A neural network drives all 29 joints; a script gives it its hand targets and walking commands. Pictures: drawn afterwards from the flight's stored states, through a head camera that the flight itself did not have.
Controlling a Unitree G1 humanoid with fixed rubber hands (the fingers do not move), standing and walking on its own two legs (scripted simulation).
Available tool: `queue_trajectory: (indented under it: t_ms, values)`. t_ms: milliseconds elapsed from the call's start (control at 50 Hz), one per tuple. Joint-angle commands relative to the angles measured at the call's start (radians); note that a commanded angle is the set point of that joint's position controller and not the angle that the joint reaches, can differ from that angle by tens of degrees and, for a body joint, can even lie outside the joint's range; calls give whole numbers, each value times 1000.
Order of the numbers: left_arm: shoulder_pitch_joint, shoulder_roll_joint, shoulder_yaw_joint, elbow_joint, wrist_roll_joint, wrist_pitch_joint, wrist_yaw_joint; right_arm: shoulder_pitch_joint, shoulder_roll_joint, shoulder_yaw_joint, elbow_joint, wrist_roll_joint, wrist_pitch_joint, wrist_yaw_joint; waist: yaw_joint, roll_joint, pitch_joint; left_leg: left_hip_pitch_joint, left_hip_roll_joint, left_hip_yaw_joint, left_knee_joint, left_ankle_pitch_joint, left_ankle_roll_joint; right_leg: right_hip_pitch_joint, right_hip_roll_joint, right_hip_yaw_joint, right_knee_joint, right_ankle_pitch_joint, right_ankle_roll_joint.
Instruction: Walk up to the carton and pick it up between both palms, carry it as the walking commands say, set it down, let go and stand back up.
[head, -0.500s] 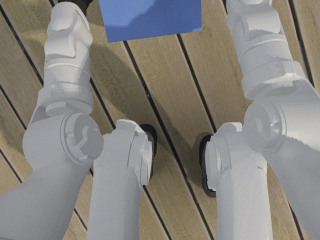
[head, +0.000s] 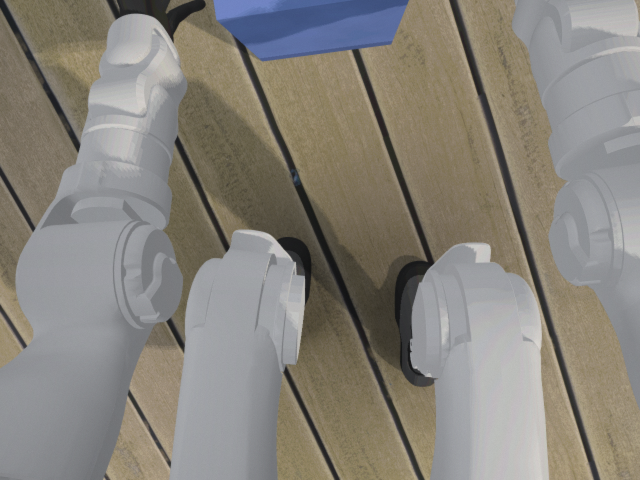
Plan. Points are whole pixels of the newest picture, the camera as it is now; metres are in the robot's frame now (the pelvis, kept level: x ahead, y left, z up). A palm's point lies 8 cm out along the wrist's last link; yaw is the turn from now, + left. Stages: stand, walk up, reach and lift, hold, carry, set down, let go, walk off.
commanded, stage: set down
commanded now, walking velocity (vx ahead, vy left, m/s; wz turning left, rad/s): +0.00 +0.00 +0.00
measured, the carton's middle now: out of the picture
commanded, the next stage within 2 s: let go in 1.32 s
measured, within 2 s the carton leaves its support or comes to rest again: neither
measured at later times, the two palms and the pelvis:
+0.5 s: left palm out of the picture +0.53 +0.22 -0.03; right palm out of the picture +0.59 -0.13 -0.03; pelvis +0.01 +0.00 +0.09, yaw +0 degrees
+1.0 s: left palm out of the picture +0.52 +0.23 +0.13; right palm out of the picture +0.59 -0.14 +0.12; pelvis +0.03 +0.00 +0.22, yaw +0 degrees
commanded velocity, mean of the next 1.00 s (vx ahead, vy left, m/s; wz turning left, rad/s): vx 0.00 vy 0.00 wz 0.00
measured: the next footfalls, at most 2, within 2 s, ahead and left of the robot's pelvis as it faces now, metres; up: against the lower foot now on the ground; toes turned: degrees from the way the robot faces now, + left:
none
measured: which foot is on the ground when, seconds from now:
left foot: down 0.00-1.00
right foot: down 0.00-1.00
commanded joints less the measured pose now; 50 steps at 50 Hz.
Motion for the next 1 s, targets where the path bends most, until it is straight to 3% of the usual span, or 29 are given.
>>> queue_trajectory:
  t_ms: [0, 140, 240, 400, 700, 980]
  values:
    - [-243, 112, -6, -151, -13, -7, 11, -280, -71, -9, -138, -10, -11, -13, 52, -96, -1211, 632, -6, 24, -136, 387, -14, 468, -54, 7, -230, 307, 14]
    - [-208, 111, -14, -274, -21, 33, 51, -279, -91, -35, -280, -32, 27, -43, 47, -116, -1508, 778, -33, 54, -204, 417, -17, 615, -34, -32, -290, 330, 20]
    - [-150, 76, 5, -282, 13, 63, 55, -212, -80, -72, -247, -57, 52, -30, 42, -97, -1421, 727, -33, 60, -286, 354, -22, 564, -26, -34, -367, 277, 9]
    - [-89, 33, 29, -344, 50, 82, 36, -137, -48, -110, -255, -93, 67, -10, 36, -89, -1433, 756, -38, 69, -407, 387, -31, 603, -11, -40, -489, 314, 4]
    - [48, 8, 63, -451, 81, 117, 10, -24, -22, -172, -369, -133, 91, 8, 47, -121, -1541, 918, -54, 72, -656, 501, -37, 836, -2, -43, -739, 433, 13]
    - [143, -35, 81, -491, 125, 116, -24, 71, -1, -210, -370, -175, 79, 48, 40, -107, -1479, 1114, -44, 52, -948, 576, -30, 1047, -13, -19, -1027, 534, 21]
